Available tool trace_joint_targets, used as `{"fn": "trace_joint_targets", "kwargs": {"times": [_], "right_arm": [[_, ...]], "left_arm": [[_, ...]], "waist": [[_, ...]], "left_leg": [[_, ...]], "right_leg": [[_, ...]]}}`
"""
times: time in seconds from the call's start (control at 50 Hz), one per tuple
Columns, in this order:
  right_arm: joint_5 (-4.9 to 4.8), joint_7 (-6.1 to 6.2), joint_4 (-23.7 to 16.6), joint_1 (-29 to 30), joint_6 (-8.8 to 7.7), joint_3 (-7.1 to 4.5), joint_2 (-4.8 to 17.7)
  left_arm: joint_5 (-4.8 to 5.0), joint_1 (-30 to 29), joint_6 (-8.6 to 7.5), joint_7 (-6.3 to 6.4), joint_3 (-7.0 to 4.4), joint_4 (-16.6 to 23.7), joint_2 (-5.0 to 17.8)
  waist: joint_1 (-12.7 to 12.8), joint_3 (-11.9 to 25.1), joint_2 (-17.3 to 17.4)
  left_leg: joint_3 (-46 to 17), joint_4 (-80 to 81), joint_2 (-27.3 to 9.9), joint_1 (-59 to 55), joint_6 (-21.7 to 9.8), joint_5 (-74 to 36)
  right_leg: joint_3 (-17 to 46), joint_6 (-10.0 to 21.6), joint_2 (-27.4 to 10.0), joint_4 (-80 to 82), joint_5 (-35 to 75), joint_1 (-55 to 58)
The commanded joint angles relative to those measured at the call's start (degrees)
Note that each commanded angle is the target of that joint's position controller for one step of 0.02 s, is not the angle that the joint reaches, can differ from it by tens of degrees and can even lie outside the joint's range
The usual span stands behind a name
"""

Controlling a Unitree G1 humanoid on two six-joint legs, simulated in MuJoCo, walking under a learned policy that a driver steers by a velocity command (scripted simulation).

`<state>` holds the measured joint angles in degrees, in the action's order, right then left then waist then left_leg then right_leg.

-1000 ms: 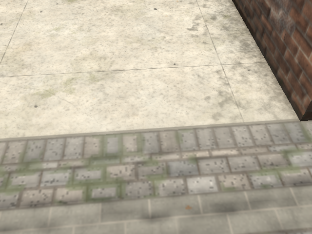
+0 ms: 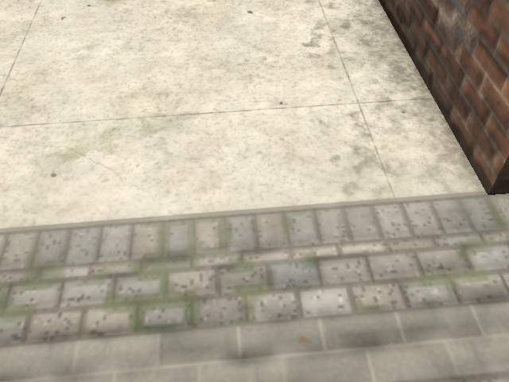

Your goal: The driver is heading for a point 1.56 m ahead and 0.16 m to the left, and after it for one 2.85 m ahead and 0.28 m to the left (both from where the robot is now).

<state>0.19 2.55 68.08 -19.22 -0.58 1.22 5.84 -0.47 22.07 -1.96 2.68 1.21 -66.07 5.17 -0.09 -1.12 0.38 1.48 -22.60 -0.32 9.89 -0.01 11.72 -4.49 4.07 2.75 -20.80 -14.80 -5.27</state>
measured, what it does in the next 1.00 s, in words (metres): stands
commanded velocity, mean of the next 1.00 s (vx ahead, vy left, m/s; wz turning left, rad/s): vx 0.00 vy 0.00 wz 0.00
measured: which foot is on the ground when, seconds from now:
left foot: down 0.00-1.00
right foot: down 0.00-1.00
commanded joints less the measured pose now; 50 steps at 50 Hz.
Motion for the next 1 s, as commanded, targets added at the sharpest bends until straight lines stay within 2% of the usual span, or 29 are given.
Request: {"fn": "trace_joint_targets", "kwargs": {"times": [0.02,0.5,1.0], "right_arm": [[-0.02,0.11,0.2,-5.1,-0.05,-0.36,3.1],[-0.11,0.24,0.6,-5.3,0.19,-0.3,2.9],[-0.09,0.23,0.7,-6.1,0.21,-0.24,2.7]], "left_arm": [[0.01,6.0,-0.15,0.11,-0.46,-0.1,3.5],[0.09,6.8,-0.26,0.17,-0.6,0.1,3.7],[0.12,7.3,-0.27,0.11,-0.6,0.2,3.8]], "waist": [[0.0,-4.7,-0.6],[0.1,-4.8,-0.7],[0.2,-5.0,-0.5]], "left_leg": [[-4.9,2.5,-5.3,0.7,-1.5,-7.1],[-4.1,1.5,-5.4,0.8,-0.6,-6.8],[-3.8,1.4,-5.6,1.0,-0.4,-6.6]], "right_leg": [[7.7,-0.2,-8.8,4.9,10.4,-3.7],[8.0,-0.5,-9.0,5.2,15.1,-2.4],[7.9,-0.5,-8.8,5.2,15.3,-2.2]]}}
